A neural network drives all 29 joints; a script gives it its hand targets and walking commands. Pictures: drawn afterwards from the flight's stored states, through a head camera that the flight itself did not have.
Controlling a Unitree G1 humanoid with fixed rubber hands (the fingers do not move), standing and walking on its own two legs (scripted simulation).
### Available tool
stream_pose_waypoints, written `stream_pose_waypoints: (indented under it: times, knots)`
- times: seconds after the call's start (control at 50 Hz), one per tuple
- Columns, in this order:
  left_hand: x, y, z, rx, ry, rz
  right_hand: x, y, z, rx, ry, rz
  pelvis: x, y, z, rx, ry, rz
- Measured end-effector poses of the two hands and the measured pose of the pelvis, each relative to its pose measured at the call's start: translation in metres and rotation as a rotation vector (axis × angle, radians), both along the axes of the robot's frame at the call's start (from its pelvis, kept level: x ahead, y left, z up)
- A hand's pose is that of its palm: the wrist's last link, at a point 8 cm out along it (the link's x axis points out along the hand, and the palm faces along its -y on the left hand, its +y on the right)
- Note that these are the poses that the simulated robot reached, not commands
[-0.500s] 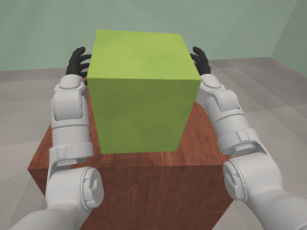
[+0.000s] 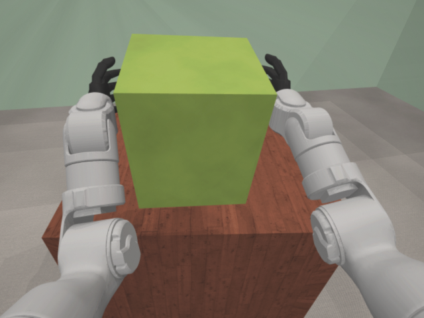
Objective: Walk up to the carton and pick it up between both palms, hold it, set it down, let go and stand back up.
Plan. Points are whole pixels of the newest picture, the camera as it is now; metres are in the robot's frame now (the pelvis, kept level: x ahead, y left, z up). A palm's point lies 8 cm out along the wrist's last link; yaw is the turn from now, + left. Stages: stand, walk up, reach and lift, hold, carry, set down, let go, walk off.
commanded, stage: hold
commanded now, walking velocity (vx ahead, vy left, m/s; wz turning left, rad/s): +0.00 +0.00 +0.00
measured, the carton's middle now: (192, 124) +0.39 +0.02 +0.23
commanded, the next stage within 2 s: none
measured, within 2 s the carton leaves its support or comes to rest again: neither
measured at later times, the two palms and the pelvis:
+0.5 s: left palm (100, 92) +0.37 +0.17 +0.30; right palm (281, 84) +0.38 -0.13 +0.31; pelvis +0.00 +0.00 +0.00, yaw +0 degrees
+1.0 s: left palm (102, 93) +0.37 +0.17 +0.30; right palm (284, 86) +0.37 -0.14 +0.31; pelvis +0.00 +0.00 +0.00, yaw +0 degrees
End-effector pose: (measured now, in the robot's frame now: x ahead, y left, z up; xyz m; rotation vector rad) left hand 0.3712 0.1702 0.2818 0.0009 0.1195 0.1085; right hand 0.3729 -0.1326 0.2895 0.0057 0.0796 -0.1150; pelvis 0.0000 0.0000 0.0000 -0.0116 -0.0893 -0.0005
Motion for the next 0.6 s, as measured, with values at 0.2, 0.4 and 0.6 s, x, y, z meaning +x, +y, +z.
stream_pose_waypoints:
  times: [0.2,0.4,0.6]
  knots:
    - [-0.006,0.003,0.004,0.003,0.014,0.002,-0.005,0.004,0.013,-0.003,0.017,0.002,0.0,0.001,0.0,-0.001,-0.004,0.002]
    - [0.001,0.0,0.012,0.012,0.031,0.0,0.002,0.0,0.018,0.003,0.04,-0.003,-0.002,0.0,0.0,0.0,0.031,0.0]
    - [0.0,-0.003,0.015,0.002,0.015,0.005,0.001,-0.002,0.022,-0.001,0.031,0.001,0.006,-0.002,0.0,-0.002,0.012,0.003]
